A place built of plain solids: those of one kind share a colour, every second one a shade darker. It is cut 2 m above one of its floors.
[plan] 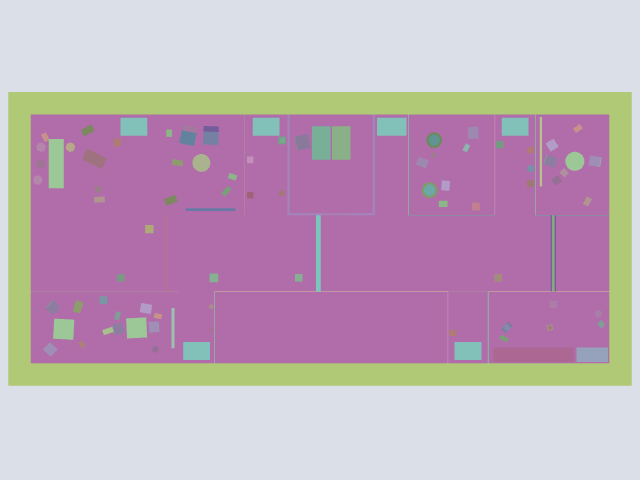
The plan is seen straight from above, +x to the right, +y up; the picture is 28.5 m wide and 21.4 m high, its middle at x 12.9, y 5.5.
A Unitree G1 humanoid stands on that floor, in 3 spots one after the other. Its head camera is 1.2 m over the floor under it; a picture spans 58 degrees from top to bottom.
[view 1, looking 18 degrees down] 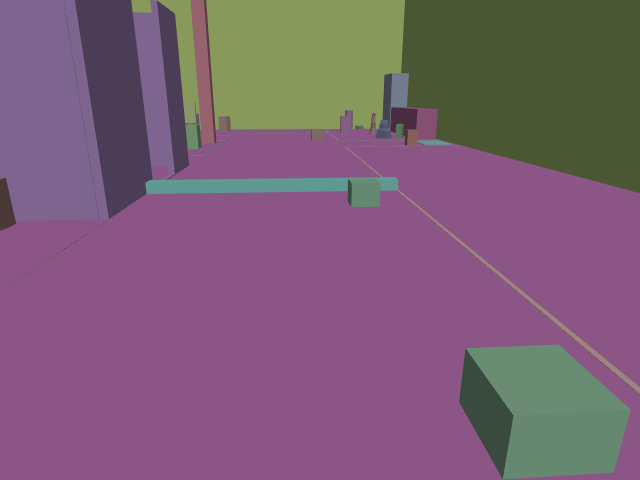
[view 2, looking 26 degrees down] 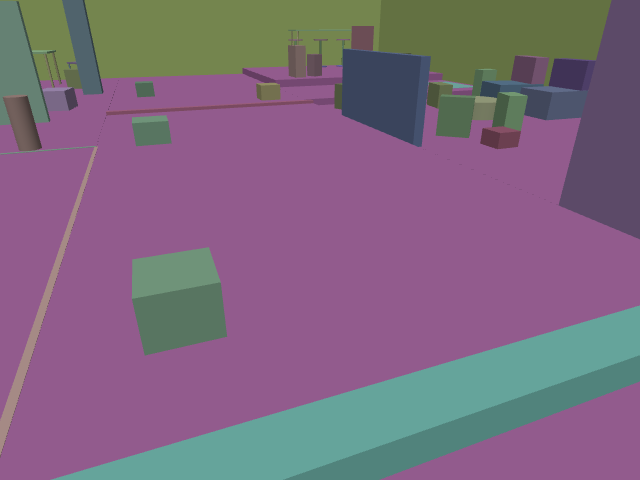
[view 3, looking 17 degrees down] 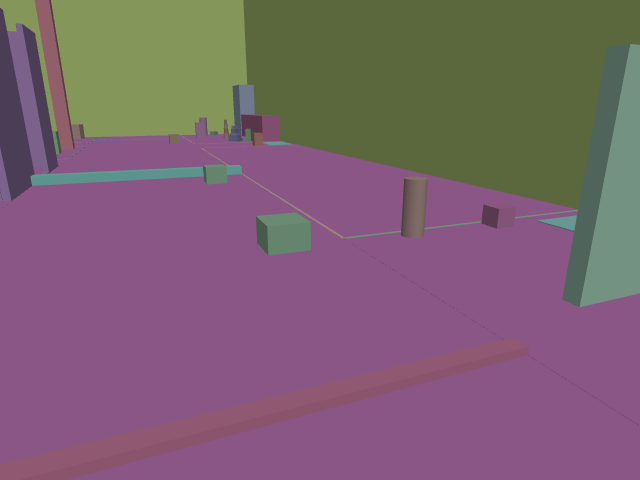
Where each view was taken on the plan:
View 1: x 6.90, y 4.69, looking -4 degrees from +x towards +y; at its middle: floor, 3.88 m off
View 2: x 13.66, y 3.82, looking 159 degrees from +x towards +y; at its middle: floor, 2.74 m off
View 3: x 4.60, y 4.90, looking -22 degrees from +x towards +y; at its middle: floor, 4.10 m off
